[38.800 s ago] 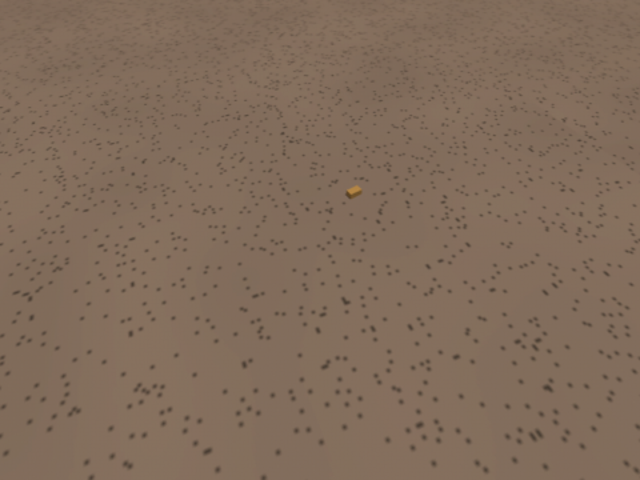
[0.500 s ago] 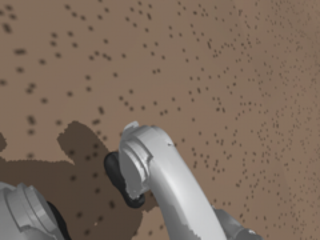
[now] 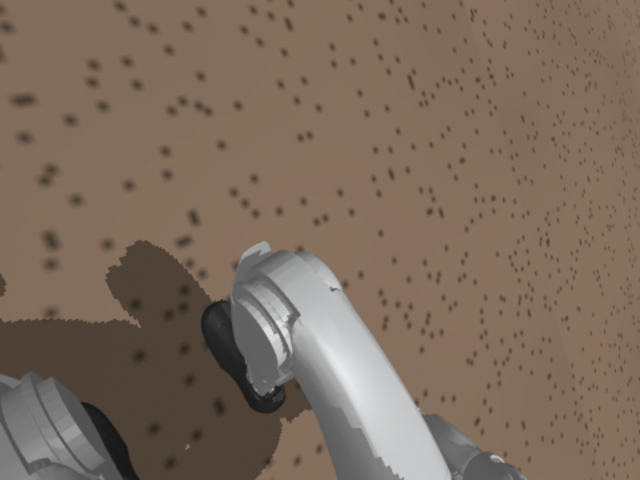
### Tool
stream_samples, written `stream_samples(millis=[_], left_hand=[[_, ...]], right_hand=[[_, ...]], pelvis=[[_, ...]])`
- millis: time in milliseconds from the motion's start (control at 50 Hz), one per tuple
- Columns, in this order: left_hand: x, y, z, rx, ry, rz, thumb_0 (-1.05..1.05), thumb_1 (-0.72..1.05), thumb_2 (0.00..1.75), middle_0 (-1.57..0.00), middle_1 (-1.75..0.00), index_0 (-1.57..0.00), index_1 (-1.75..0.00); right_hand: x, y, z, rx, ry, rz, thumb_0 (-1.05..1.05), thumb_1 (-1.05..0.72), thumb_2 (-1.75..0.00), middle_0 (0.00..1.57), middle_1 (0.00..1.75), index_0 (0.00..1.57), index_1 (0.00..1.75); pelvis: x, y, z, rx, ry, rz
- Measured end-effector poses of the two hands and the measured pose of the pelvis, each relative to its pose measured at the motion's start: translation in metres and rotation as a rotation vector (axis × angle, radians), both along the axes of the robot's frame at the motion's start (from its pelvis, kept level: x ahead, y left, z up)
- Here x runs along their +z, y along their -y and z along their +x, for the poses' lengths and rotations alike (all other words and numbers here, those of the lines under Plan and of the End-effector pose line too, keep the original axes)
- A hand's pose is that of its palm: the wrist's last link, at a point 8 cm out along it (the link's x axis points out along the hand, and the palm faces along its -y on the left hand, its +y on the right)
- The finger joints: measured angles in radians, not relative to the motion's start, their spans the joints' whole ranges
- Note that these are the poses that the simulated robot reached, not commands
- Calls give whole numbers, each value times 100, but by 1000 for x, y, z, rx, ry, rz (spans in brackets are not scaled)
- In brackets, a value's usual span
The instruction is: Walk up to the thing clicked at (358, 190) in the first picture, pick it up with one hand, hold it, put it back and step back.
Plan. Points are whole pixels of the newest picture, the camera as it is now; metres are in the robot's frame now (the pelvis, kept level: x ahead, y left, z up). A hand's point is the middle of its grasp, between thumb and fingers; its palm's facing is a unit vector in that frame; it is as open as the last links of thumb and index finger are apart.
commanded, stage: open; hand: left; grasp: from above
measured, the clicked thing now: out of the picture +0.51 +0.34 -0.30
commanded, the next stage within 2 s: withdraw in 0.80 s
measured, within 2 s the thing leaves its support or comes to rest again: neither
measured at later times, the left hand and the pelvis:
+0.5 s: hand out of the picture +0.50 +0.33 -0.25, palm faces -0.42 -0.18 -0.89, open 12.1 cm; pelvis +0.00 +0.00 +0.00, yaw +0 degrees
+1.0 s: hand out of the picture +0.50 +0.33 -0.25, palm faces -0.41 -0.18 -0.89, open 13.4 cm; pelvis +0.00 +0.00 +0.00, yaw +0 degrees
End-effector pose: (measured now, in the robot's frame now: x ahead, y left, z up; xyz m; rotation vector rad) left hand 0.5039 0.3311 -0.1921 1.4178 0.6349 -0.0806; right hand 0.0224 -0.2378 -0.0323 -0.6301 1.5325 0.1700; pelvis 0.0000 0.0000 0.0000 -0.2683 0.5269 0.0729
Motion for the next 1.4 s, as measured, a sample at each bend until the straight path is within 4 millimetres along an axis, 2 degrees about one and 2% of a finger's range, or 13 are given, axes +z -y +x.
stream_samples(millis=[420, 780, 1020, 1140, 1240, 1320, 1400], left_hand=[[-1, -1, -3, -11, 3, 1, 0, -13, 66, -41, -68, -41, -69], [-5, 2, -1, -11, -2, -5, 0, -31, 81, -24, -86, -24, -86], [-1, -3, 2, -3, 10, -2, 0, -38, 88, -20, -89, -20, -90], [23, -12, 16, -19, 55, 18, 0, -39, 89, -22, -87, -21, -89], [64, -24, 27, -24, 103, 51, 0, -40, 90, -22, -87, -20, -89], [99, -34, 26, -13, 90, 67, 0, -41, 91, -21, -87, -19, -89], [124, -36, 18, -14, 37, 60, 0, -40, 91, -21, -86, -19, -88]], right_hand=[[4, 0, -1, 8, -9, -13, 0, -89, -90, 21, 31, 21, 30], [6, -2, -5, 7, -15, -16, 0, -89, -90, 21, 30, 21, 30], [8, -2, -6, 5, -27, -22, 0, -90, -90, 20, 30, 21, 30], [7, 2, -6, -14, -33, -23, 0, -91, -90, 20, 30, 21, 30], [6, 8, -1, -54, -22, -31, 0, -91, -90, 20, 30, 21, 30], [6, 14, 8, -82, 1, -33, 0, -91, -90, 21, 30, 21, 30], [8, 18, 19, -97, 37, -46, 0, -91, -90, 21, 30, 21, 30]], pelvis=[[2, 0, -1, -1, 1, -2], [3, -1, -3, -1, 5, -7], [4, -1, -2, -1, 1, -10], [5, 1, 0, 2, -15, -5], [9, 1, 3, 6, -42, -1], [14, 0, 4, 17, -60, 8], [24, 0, 0, 34, -63, 18]])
